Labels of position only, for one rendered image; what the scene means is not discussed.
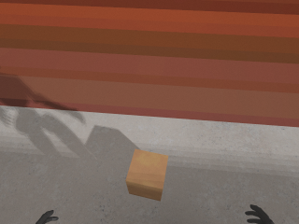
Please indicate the carton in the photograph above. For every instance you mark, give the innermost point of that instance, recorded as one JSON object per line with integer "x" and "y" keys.
{"x": 146, "y": 174}

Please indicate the left robot hand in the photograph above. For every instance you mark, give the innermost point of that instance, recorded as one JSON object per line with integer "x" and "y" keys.
{"x": 45, "y": 218}

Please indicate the right robot hand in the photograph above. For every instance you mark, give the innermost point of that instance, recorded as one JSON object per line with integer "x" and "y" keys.
{"x": 258, "y": 212}

